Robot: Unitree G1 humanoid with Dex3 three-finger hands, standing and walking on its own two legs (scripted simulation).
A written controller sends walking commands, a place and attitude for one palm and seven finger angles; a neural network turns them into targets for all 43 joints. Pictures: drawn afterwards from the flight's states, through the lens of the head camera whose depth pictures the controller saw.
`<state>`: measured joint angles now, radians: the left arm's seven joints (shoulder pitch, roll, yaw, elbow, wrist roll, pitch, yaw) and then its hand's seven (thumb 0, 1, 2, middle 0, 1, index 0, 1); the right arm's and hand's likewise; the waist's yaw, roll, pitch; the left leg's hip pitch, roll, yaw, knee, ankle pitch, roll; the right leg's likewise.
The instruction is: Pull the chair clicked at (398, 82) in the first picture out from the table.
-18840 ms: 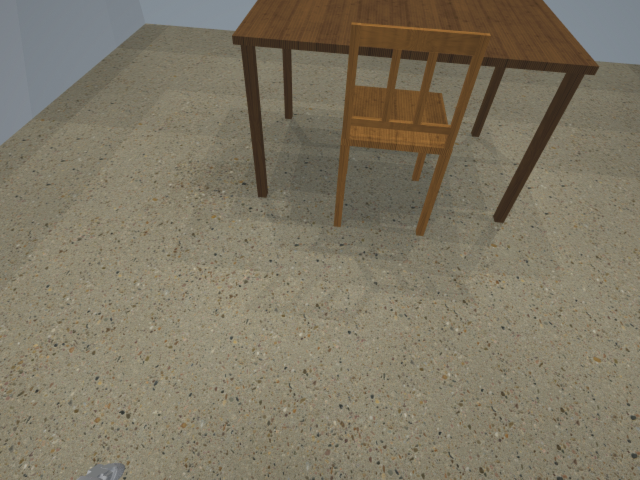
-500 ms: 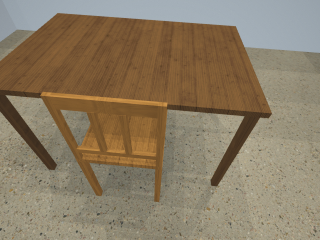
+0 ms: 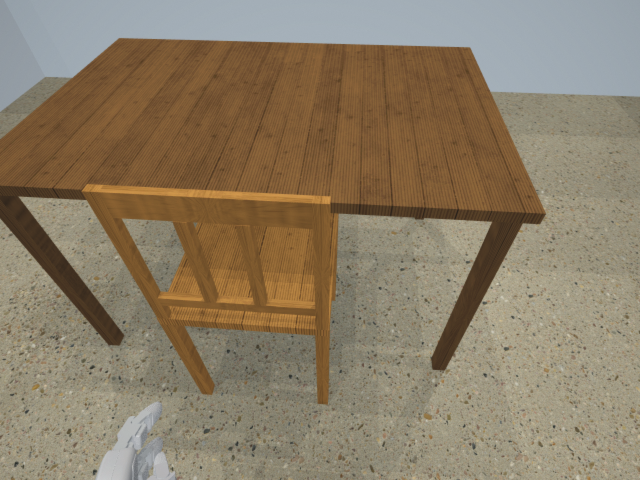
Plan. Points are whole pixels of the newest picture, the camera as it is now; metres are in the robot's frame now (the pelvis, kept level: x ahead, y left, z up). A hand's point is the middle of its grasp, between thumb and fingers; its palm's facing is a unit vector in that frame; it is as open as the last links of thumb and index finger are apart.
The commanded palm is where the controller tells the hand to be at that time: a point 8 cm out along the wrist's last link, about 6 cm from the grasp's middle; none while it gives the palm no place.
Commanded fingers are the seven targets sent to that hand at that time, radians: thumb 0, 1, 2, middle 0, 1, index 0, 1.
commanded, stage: raise the hand toward the chair's back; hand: left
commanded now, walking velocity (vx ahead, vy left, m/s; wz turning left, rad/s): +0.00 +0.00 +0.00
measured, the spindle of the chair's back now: (198, 262) +0.52 +0.25 -0.10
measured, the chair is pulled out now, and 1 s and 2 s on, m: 0.00 0.00 0.00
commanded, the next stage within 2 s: aim the fingers beside a spindle in 1.92 s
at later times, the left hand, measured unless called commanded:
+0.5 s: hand (207, 463) +0.17 +0.14 -0.04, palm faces -0.09 -0.99 -0.06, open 11.5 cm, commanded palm +0.15 +0.21 -0.04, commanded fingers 0.00 0.08 0.55 -0.12 -0.17 -0.12 -0.17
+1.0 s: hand (191, 429) +0.20 +0.17 -0.03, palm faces -0.06 -1.00 -0.07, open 15.6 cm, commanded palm +0.18 +0.23 -0.03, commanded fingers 0.00 -0.50 0.30 -0.06 -0.08 -0.06 -0.08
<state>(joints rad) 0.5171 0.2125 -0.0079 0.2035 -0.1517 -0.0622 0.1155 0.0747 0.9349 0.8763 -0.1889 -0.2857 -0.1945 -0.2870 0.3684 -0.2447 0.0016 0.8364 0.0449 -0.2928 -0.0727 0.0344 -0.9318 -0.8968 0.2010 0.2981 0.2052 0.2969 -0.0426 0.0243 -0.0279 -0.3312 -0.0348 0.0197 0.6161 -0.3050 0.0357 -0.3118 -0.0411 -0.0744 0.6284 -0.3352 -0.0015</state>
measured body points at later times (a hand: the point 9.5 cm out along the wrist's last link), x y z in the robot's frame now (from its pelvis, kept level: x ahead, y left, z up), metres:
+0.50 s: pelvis -0.03 -0.03 -0.10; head +0.04 -0.02 +0.34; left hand +0.16 +0.20 -0.04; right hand +0.19 -0.23 -0.17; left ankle +0.01 +0.10 -0.73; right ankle +0.00 -0.12 -0.73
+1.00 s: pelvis -0.02 -0.01 -0.08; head +0.04 +0.00 +0.37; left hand +0.20 +0.22 -0.03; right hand +0.15 -0.26 -0.14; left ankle +0.01 +0.10 -0.73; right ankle +0.00 -0.12 -0.73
